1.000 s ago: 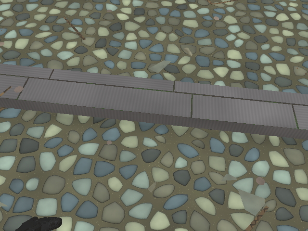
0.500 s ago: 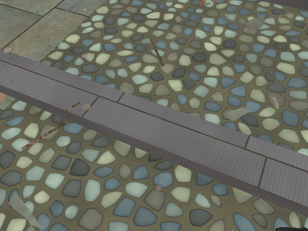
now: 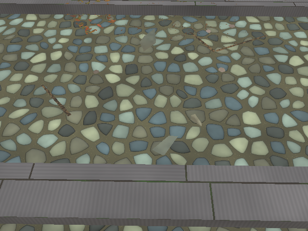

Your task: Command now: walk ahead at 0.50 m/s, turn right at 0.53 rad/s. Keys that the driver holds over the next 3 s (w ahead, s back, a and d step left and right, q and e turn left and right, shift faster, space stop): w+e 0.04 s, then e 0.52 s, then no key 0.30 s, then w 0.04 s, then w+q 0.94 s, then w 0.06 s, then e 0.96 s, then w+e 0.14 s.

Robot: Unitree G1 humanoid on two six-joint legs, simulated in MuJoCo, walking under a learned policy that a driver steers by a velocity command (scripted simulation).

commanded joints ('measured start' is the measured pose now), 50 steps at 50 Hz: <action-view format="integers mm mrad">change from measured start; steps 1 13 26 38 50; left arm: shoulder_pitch -99 41 0 69 220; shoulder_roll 23 148 158 106 161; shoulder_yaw -6 47 50 43 45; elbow -98 -137 -153 -106 -17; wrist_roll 1 2 17 10 39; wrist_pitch -10 -8 57 86 56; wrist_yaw -20 9 60 66 46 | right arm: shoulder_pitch -53 -107 -208 -203 -190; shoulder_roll -173 -157 -104 -107 -42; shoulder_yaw -40 -8 6 2 35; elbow -58 -122 -163 -171 -162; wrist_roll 14 1 3 3 17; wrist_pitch -6 18 70 63 52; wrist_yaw -8 -30 -30 -20 0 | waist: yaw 9 85 83 95 145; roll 81 46 -101 162 -144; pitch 60 -175 -146 -84 -43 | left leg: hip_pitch -29 -672 -475 -172 -523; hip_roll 294 110 2 267 -34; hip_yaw -60 -274 -285 -464 -151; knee -87 1021 559 170 466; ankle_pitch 328 -210 -15 519 -264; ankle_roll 138 -68 -120 190 -22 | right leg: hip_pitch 19 632 410 145 603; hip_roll -1 -118 -13 204 -88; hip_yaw -28 318 355 147 271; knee -104 -411 -404 418 -521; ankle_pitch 30 364 26 -502 -724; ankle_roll -25 -306 -219 93 -165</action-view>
